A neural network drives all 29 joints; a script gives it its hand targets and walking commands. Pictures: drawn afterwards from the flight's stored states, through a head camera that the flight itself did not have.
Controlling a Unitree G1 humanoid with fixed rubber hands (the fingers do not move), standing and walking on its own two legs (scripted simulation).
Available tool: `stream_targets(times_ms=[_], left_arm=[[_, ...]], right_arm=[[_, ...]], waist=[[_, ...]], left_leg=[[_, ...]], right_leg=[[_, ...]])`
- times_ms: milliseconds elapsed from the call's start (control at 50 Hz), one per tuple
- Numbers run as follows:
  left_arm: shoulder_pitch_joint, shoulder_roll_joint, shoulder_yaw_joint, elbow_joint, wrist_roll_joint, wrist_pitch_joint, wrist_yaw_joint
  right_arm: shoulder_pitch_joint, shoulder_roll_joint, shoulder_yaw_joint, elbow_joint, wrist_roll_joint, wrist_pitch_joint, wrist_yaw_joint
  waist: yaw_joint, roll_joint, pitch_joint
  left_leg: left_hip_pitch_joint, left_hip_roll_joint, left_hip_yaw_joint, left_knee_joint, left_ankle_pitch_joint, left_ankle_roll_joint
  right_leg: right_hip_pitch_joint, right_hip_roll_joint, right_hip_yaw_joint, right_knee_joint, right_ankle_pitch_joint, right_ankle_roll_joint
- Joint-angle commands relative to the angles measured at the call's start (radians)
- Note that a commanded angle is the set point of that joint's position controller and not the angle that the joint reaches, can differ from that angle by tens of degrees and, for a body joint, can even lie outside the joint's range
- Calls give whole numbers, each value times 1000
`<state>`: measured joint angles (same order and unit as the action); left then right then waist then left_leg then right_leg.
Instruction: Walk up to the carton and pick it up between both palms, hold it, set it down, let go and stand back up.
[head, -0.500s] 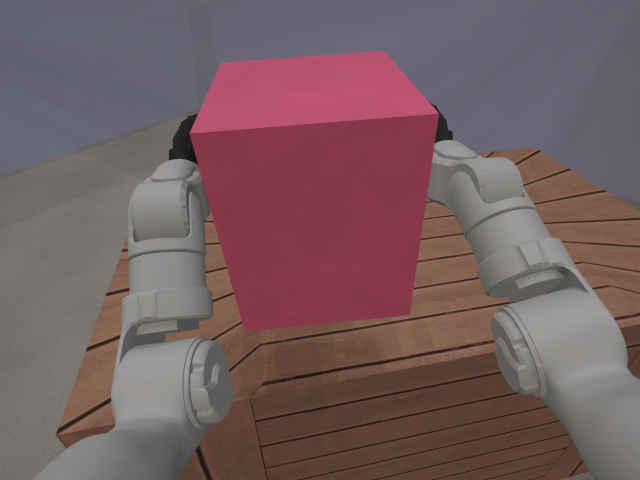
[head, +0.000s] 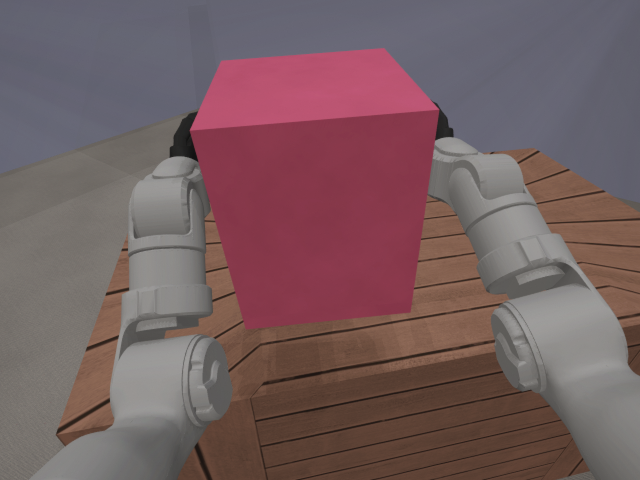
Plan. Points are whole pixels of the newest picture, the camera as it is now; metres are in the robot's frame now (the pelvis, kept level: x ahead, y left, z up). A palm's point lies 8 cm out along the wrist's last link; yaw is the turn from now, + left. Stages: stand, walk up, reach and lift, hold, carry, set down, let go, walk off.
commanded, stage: hold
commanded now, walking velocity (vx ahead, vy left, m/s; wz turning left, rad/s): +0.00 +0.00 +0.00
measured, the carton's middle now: (315, 186) +0.37 +0.00 +0.25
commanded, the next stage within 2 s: none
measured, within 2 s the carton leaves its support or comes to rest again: neither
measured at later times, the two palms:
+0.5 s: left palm (188, 173) +0.37 +0.15 +0.28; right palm (437, 158) +0.37 -0.14 +0.28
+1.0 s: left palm (189, 174) +0.38 +0.15 +0.27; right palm (437, 158) +0.38 -0.14 +0.28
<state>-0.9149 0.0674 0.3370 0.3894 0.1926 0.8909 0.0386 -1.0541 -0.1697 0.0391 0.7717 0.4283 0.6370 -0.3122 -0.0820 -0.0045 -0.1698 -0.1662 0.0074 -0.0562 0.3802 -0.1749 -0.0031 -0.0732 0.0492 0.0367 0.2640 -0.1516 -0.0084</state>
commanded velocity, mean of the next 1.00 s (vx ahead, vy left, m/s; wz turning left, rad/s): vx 0.00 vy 0.00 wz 0.00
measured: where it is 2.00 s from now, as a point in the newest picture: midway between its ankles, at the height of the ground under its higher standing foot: outside the picture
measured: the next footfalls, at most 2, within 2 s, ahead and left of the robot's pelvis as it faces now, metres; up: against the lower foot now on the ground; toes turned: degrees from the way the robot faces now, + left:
none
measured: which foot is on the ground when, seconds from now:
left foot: down 0.00-1.00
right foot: down 0.00-1.00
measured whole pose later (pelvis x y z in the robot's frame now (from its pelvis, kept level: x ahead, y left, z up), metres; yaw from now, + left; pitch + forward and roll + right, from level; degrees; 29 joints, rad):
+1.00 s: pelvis +0.00 +0.00 +0.00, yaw +0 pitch -2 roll -2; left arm -0.90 0.07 0.33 0.37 0.19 0.89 0.04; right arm -1.04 -0.17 0.05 0.76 0.43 0.64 -0.31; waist -0.09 0.00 -0.17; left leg -0.17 0.01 -0.06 0.39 -0.18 0.00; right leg -0.07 0.05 0.04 0.26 -0.15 -0.01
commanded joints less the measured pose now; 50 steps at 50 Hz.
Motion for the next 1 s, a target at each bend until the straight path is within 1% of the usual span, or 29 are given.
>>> stream_targets(times_ms=[0, 80, 180, 260, 340, 360, 420, 460, 500, 600, 740, 760, 820, 880, 940, 980], left_arm=[[-835, -616, -399, -151, -176, -108, -124], [-820, -615, -405, -163, -176, -107, -126], [-804, -608, -404, -177, -172, -101, -133], [-825, -605, -404, -178, -174, -99, -131], [-832, -617, -413, -182, -181, -100, -129], [-825, -611, -406, -168, -176, -99, -129], [-823, -609, -404, -166, -173, -98, -129], [-815, -603, -389, -136, -166, -96, -133], [-822, -606, -389, -133, -168, -99, -134], [-845, -621, -408, -153, -180, -105, -127], [-830, -619, -401, -136, -170, -103, -128], [-826, -616, -399, -133, -170, -104, -129], [-836, -624, -407, -155, -177, -107, -126], [-834, -618, -405, -156, -177, -108, -123], [-838, -624, -413, -173, -184, -108, -124], [-823, -613, -404, -163, -178, -107, -125]], right_arm=[[-838, 671, 210, -345, 170, -15, 145], [-827, 669, 216, -365, 171, -15, 140], [-820, 674, 232, -394, 178, -12, 132], [-829, 680, 227, -387, 173, -8, 133], [-846, 686, 232, -404, 178, -11, 134], [-848, 685, 233, -399, 177, -9, 134], [-834, 677, 224, -379, 172, -7, 134], [-839, 673, 216, -366, 165, -5, 135], [-841, 673, 212, -352, 163, -5, 138], [-851, 674, 213, -361, 169, -9, 141], [-836, 659, 199, -330, 161, -9, 147], [-836, 664, 202, -334, 163, -10, 146], [-848, 668, 209, -360, 174, -14, 145], [-830, 666, 206, -347, 172, -11, 145], [-838, 672, 214, -371, 175, -14, 142], [-833, 671, 219, -372, 174, -13, 140]], waist=[[-9, 63, -348], [-13, 58, -351], [-10, 48, -353], [-7, 45, -332], [-7, 50, -356], [-3, 45, -344], [-10, 48, -343], [-5, 37, -320], [-3, 40, -320], [-11, 60, -353], [-10, 69, -322], [-10, 61, -325], [-10, 70, -358], [-13, 68, -344], [-14, 65, -362], [-11, 57, -354]], left_leg=[[203, -30, 6, -5, 225, -50], [210, -32, 5, -1, 247, -51], [212, -37, 8, 5, 262, -48], [201, -36, 7, -4, 227, -45], [204, -34, 6, -2, 229, -46], [199, -36, 6, -3, 224, -43], [201, -35, 7, -6, 214, -44], [188, -34, 9, -15, 187, -39], [178, -32, 7, -22, 172, -38], [197, -29, 3, -6, 213, -51], [182, -27, 2, -15, 202, -53], [182, -27, 3, -13, 207, -51], [198, -30, 2, -2, 237, -55], [199, -29, 3, -2, 233, -55], [205, -31, 1, 1, 245, -55], [205, -34, 3, 3, 241, -51]], right_leg=[[35, 29, -14, -12, 201, 63], [40, 27, -12, -10, 232, 65], [56, 25, -11, -7, 264, 72], [36, 24, -13, -12, 221, 71], [40, 26, -12, -8, 223, 70], [40, 24, -12, -11, 223, 72], [34, 23, -11, -12, 216, 71], [31, 22, -10, -19, 192, 70], [32, 22, -9, -20, 169, 67], [33, 30, -13, -11, 194, 62], [29, 30, -12, -18, 171, 56], [32, 29, -10, -17, 180, 58], [41, 31, -11, -10, 206, 60], [33, 30, -12, -13, 205, 60], [40, 30, -13, -8, 221, 62], [41, 26, -10, -9, 228, 66]])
